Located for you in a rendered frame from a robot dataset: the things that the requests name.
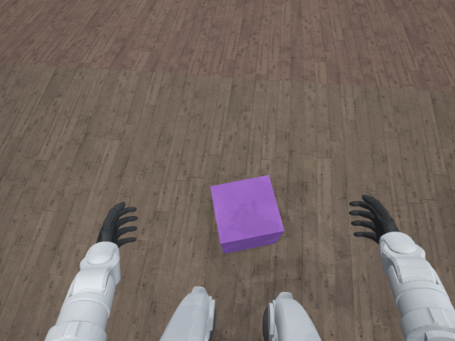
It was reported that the right robot thigh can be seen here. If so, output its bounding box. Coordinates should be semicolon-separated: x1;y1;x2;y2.
268;298;321;341

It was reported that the robot left forearm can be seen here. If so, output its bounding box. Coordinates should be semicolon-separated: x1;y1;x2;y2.
44;242;121;341

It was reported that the robot left hand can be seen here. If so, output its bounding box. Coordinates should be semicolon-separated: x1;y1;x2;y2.
96;202;138;248

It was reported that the left robot shin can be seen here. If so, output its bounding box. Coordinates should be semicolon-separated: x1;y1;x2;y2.
191;286;210;341

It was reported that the robot right hand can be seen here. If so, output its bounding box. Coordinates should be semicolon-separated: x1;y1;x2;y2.
349;195;400;244

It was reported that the carton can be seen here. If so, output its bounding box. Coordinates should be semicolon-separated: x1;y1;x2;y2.
210;175;284;254

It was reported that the robot right forearm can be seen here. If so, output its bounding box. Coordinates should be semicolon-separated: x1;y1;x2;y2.
379;232;455;341

